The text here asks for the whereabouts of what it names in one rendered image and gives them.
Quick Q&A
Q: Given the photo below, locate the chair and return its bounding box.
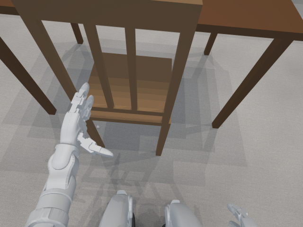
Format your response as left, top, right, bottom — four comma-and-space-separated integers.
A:
11, 0, 203, 156

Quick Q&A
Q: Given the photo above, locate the right robot hand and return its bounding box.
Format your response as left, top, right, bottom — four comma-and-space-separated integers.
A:
227, 203, 258, 227

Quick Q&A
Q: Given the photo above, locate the robot thigh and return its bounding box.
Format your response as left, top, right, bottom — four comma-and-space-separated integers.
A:
165, 203, 202, 227
99, 194, 133, 227

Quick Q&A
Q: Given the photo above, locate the left robot hand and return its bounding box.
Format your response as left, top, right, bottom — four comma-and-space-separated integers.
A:
60, 82, 114, 157

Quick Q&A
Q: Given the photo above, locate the left robot thigh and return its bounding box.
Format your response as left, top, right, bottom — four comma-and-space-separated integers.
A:
99, 194, 133, 227

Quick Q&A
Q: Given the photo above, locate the left robot forearm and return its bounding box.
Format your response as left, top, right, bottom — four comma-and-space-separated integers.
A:
25, 143, 80, 227

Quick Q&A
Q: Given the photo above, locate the table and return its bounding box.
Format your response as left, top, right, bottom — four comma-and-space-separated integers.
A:
0, 0, 303, 129

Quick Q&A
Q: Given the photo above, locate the right robot thigh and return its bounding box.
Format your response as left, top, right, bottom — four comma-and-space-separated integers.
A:
165, 203, 202, 227

